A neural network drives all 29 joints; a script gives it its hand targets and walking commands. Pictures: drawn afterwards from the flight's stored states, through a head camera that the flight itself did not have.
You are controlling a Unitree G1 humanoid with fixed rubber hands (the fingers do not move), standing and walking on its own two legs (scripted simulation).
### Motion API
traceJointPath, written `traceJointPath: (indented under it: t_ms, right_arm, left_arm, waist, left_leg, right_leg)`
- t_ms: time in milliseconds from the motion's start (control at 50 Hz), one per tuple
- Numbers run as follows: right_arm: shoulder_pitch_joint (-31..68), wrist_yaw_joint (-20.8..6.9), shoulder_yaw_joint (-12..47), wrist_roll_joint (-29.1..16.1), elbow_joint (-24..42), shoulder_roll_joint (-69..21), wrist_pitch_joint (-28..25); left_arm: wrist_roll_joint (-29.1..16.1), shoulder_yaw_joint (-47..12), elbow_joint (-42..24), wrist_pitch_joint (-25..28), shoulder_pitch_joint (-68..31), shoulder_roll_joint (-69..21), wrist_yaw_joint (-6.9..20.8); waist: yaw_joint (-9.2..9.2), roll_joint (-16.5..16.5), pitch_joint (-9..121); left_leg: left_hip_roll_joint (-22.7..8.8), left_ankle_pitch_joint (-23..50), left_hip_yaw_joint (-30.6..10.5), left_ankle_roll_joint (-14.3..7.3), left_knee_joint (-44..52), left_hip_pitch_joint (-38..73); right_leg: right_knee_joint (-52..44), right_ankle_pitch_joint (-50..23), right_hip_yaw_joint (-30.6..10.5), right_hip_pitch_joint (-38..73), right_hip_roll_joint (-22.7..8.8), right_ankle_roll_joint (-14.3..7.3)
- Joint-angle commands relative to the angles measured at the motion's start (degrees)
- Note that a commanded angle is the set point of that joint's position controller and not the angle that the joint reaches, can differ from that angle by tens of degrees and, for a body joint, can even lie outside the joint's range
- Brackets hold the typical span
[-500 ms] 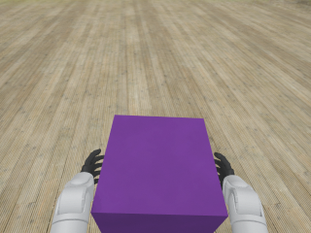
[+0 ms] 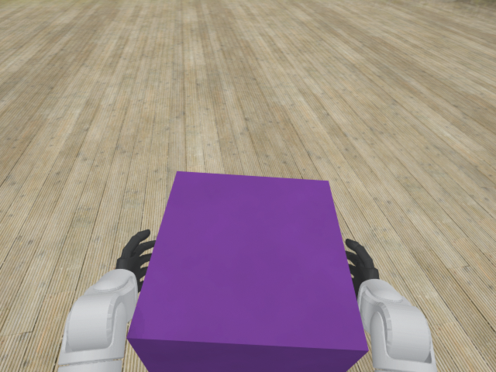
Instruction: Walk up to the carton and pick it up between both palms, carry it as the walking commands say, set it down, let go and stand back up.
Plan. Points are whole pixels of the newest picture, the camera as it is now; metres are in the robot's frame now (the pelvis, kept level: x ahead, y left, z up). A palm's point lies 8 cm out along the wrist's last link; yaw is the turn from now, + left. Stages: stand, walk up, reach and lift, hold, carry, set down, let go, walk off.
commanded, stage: carry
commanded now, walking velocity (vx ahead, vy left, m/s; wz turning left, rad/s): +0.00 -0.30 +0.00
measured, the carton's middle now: (245, 287) +0.30 +0.01 -0.01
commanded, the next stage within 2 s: none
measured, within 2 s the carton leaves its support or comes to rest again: neither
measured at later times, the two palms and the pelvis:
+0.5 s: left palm (203, 356) +0.17 +0.07 +0.05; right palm (449, 315) +0.23 -0.29 +0.05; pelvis -0.04 -0.15 -0.02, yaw +6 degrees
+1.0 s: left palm out of the picture +0.14 -0.13 +0.06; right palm out of the picture +0.20 -0.48 +0.06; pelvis -0.07 -0.34 -0.02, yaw +10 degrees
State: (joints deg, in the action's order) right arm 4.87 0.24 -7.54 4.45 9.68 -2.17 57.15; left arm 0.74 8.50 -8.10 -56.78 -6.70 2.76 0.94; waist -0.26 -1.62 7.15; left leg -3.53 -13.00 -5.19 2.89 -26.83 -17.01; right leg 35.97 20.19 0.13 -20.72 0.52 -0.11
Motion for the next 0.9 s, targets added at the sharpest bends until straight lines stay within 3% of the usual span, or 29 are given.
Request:
traceJointPath:
  t_ms: [0, 20, 40, 60, 80, 100, 120, 180, 260, 300, 320, 340, 360, 380, 400, 420, 440, 480, 500, 580, 620, 640, 660, 680, 700, 720, 780, 820, 880]
  right_arm:
    - [27.9, -10.2, 41.6, -20.2, 18.9, -42.4, 3.9]
    - [27.4, -10.3, 41.7, -20.2, 19.1, -42.0, 4.9]
    - [27.7, -10.4, 41.9, -20.3, 19.5, -41.6, 5.7]
    - [27.8, -10.6, 42.1, -20.3, 19.7, -41.8, 6.5]
    - [29.3, -11.2, 41.6, -20.9, 20.8, -42.9, 7.5]
    - [30.3, -12.0, 41.5, -22.2, 21.3, -44.2, 8.0]
    - [31.2, -12.6, 41.5, -23.5, 21.6, -45.1, 8.3]
    - [32.2, -12.6, 43.3, -25.3, 23.4, -46.4, 9.2]
    - [28.8, -11.9, 42.9, -24.3, 23.3, -45.3, 10.1]
    - [26.9, -11.8, 42.1, -23.3, 22.5, -44.6, 10.3]
    - [26.0, -11.9, 41.4, -22.8, 21.5, -43.9, 10.3]
    - [24.4, -12.0, 40.2, -22.2, 20.0, -43.1, 10.3]
    - [24.1, -11.9, 39.4, -22.1, 19.5, -42.3, 10.1]
    - [23.5, -11.7, 39.1, -21.4, 18.6, -43.3, 10.2]
    - [22.1, -11.4, 38.5, -19.8, 18.0, -44.2, 10.1]
    - [22.5, -11.1, 38.0, -18.8, 17.2, -44.5, 9.8]
    - [24.8, -10.9, 38.4, -18.9, 18.2, -45.3, 9.6]
    - [28.2, -10.8, 39.9, -19.8, 21.1, -46.1, 9.1]
    - [28.5, -10.7, 40.3, -20.0, 22.2, -46.1, 8.8]
    - [22.7, -10.9, 38.9, -18.6, 18.7, -44.5, 9.4]
    - [21.9, -11.0, 38.9, -17.9, 19.1, -43.5, 9.4]
    - [22.3, -11.0, 39.5, -17.8, 19.8, -43.2, 9.3]
    - [23.0, -11.1, 40.3, -17.8, 20.4, -42.9, 9.2]
    - [25.3, -11.1, 40.9, -18.3, 21.9, -42.0, 9.2]
    - [28.9, -11.7, 42.5, -19.9, 23.0, -44.4, 9.5]
    - [31.2, -12.6, 43.3, -21.8, 23.1, -46.3, 9.4]
    - [30.5, -13.1, 43.9, -23.8, 20.9, -48.8, 9.2]
    - [31.1, -12.6, 45.0, -24.8, 22.0, -48.3, 8.9]
    - [28.2, -12.0, 44.6, -24.4, 23.3, -46.7, 9.0]
  left_arm:
    - [-16.9, -39.8, -15.6, -4.6, -26.7, -50.7, 9.2]
    - [-16.8, -39.4, -15.9, -5.5, -26.0, -49.9, 9.2]
    - [-16.9, -39.1, -16.2, -6.3, -25.5, -49.0, 9.3]
    - [-17.3, -38.9, -16.6, -7.0, -25.5, -48.0, 9.4]
    - [-16.6, -38.8, -17.7, -7.2, -24.5, -47.9, 9.3]
    - [-15.0, -38.1, -18.2, -7.4, -22.5, -48.8, 8.8]
    - [-14.5, -38.4, -19.7, -7.7, -22.6, -49.7, 8.2]
    - [-14.4, -38.8, -24.3, -8.6, -24.0, -49.1, 7.8]
    - [-14.7, -39.1, -25.8, -9.8, -23.5, -47.2, 8.1]
    - [-15.1, -39.7, -25.2, -10.4, -23.4, -47.2, 8.5]
    - [-15.2, -40.1, -24.3, -10.8, -23.3, -47.2, 8.8]
    - [-15.5, -40.8, -23.7, -11.1, -24.2, -47.2, 9.0]
    - [-15.9, -41.1, -23.8, -11.3, -25.1, -46.7, 9.2]
    - [-16.4, -41.2, -22.6, -11.4, -25.7, -47.5, 9.7]
    - [-18.1, -42.9, -23.2, -11.3, -27.3, -48.9, 10.0]
    - [-19.8, -44.6, -23.3, -11.3, -30.0, -49.8, 10.7]
    - [-20.6, -44.6, -22.9, -11.0, -30.9, -50.8, 11.2]
    - [-20.7, -43.6, -22.2, -10.3, -29.7, -51.9, 11.6]
    - [-20.6, -43.2, -21.9, -10.1, -29.2, -52.1, 11.6]
    - [-18.9, -41.9, -21.8, -9.8, -28.4, -49.7, 10.7]
    - [-17.9, -41.1, -19.5, -9.8, -25.2, -50.0, 10.5]
    - [-17.5, -40.8, -18.3, -9.9, -23.9, -50.6, 10.5]
    - [-17.2, -40.5, -17.6, -10.0, -23.3, -50.9, 10.6]
    - [-16.8, -39.9, -17.0, -10.0, -22.2, -50.0, 10.8]
    - [-16.1, -39.8, -16.9, -9.4, -22.0, -51.0, 10.8]
    - [-15.1, -39.4, -18.0, -8.9, -22.0, -51.5, 10.3]
    - [-14.6, -39.3, -23.5, -8.3, -23.7, -51.6, 9.7]
    - [-14.5, -39.2, -25.4, -8.1, -23.6, -50.3, 9.3]
    - [-14.5, -39.4, -25.8, -8.4, -20.7, -48.8, 9.3]
  waist:
    - [1.27, -9.6, 19.3]
    - [1.03, -7.1, 20.1]
    - [0.61, -2.3, 19.7]
    - [0.51, 7.1, 17.8]
    - [0.14, 15.1, 18.6]
    - [-0.06, 14.1, 17.4]
    - [0.04, 12.2, 15.6]
    - [0.47, 11.0, 14.9]
    - [0.79, 9.5, 17.2]
    - [1.79, 7.6, 17.7]
    - [2.50, 3.5, 17.7]
    - [3.51, -5.1, 17.5]
    - [2.62, -18.3, 16.7]
    - [2.32, -13.2, 15.1]
    - [2.43, -7.9, 14.2]
    - [2.39, -4.5, 12.5]
    - [1.98, -3.4, 11.1]
    - [1.11, -7.4, 10.2]
    - [1.14, -9.8, 10.3]
    - [1.78, -15.8, 12.7]
    - [1.47, -14.0, 14.9]
    - [1.19, -10.2, 15.8]
    - [0.93, -1.2, 14.8]
    - [0.17, 14.5, 13.2]
    - [-0.06, 20.7, 12.5]
    - [-0.54, 20.1, 10.7]
    - [0.39, 15.3, 12.9]
    - [0.40, 14.5, 15.2]
    - [0.64, 12.3, 18.3]
  left_leg:
    - [-8.3, 32.8, -2.3, -4.3, -3.1, 9.1]
    - [-6.9, 25.1, -0.3, -2.8, -5.8, 4.8]
    - [-5.2, 11.6, 1.3, -1.8, -9.2, -2.7]
    - [-1.6, -10.6, 5.4, -0.7, -16.1, -13.3]
    - [0.9, -24.3, 10.2, -0.2, -24.3, -19.7]
    - [-0.5, -26.2, 10.1, -0.4, -29.6, -19.5]
    - [-0.4, -25.3, 10.5, -0.5, -32.4, -19.6]
    - [-1.3, -19.7, 11.6, -1.4, -32.2, -18.9]
    - [-0.1, -12.4, 13.8, -3.2, -21.3, -12.3]
    - [-0.2, -3.0, 14.3, -4.3, -8.6, -2.6]
    - [-3.4, 2.8, 10.7, -5.5, -1.5, 5.3]
    - [-13.0, 4.5, -1.1, -8.0, 4.1, 14.5]
    - [-30.8, 13.1, -23.7, -14.1, 8.4, 16.9]
    - [-33.2, 14.7, -23.2, -18.0, 8.4, 14.6]
    - [-29.4, 11.6, -18.0, -17.7, 6.8, 12.1]
    - [-26.1, 7.7, -15.1, -15.3, 7.7, 8.0]
    - [-23.5, 2.8, -10.6, -12.7, 9.1, 3.7]
    - [-19.2, 2.8, -0.3, -8.9, 9.0, -0.2]
    - [-17.9, 2.8, 1.8, -8.1, 8.7, -0.9]
    - [-14.5, -2.6, 5.4, -5.2, 7.5, -1.8]
    - [-11.5, -2.3, 7.8, -3.2, 2.0, -0.8]
    - [-9.4, -2.6, 9.9, -2.6, -3.0, -1.9]
    - [-5.4, -5.2, 13.6, -1.4, -11.5, -6.7]
    - [0.7, -18.8, 16.6, 1.0, -24.9, -18.8]
    - [0.9, -24.9, 13.2, 0.4, -34.1, -20.4]
    - [1.1, -24.6, 11.1, 0.1, -41.0, -20.3]
    - [-1.1, -17.7, 11.3, -0.4, -38.1, -19.9]
    - [-0.4, -16.5, 12.1, -1.3, -31.2, -19.0]
    - [1.1, -12.1, 12.5, -2.4, -15.2, -8.2]
  right_leg:
    - [-13.8, -6.2, 5.2, 7.5, 0.7, -0.8]
    - [-16.2, -9.1, 3.7, 12.7, -2.0, -1.7]
    - [-16.9, -16.8, -0.6, 18.5, -7.1, -3.4]
    - [-16.1, -32.8, -7.3, 23.9, -15.6, -6.4]
    - [-10.9, -44.9, -9.6, 24.4, -20.6, -11.7]
    - [-9.5, -46.9, -6.6, 21.1, -18.7, -13.7]
    - [-9.5, -48.6, -4.0, 19.4, -16.9, -13.5]
    - [-9.7, -40.1, -1.2, 15.3, -14.6, -13.3]
    - [-9.4, -30.1, -0.4, 12.7, -13.5, -13.3]
    - [-7.2, -23.3, 2.1, 7.2, -11.4, -11.3]
    - [-4.5, -17.5, 3.7, 0.7, -9.7, -9.1]
    - [2.0, -6.1, 4.9, -10.5, -7.3, -5.8]
    - [19.6, 10.5, 4.1, -20.0, -3.8, -0.9]
    - [30.5, 9.9, -4.6, -22.5, -6.3, 0.1]
    - [32.8, 8.3, -6.6, -22.7, -7.3, -0.4]
    - [32.4, 6.2, -6.3, -21.4, -7.5, -0.2]
    - [30.2, 4.3, -5.6, -18.8, -7.5, 0.1]
    - [22.2, 3.0, -1.1, -13.5, -6.4, 1.2]
    - [18.9, 3.1, 1.3, -11.5, -5.5, 1.6]
    - [4.0, -1.4, 7.7, -1.9, -1.8, 2.3]
    - [-5.8, -2.1, 8.8, 3.3, -0.6, 1.8]
    - [-11.3, -0.2, 7.3, 6.3, -2.0, 0.9]
    - [-19.5, 2.1, -0.7, 8.6, -8.1, -1.3]
    - [-21.7, -7.6, -15.4, 11.2, -20.3, -5.9]
    - [-19.3, -10.4, -13.3, 6.1, -20.4, -11.1]
    - [-18.0, -15.1, -10.5, 4.1, -18.2, -11.8]
    - [-12.2, -25.4, -1.0, 9.8, -14.5, -7.4]
    - [-11.1, -29.2, -3.5, 14.4, -15.5, -7.9]
    - [-11.5, -25.5, -5.9, 12.3, -16.4, -8.8]
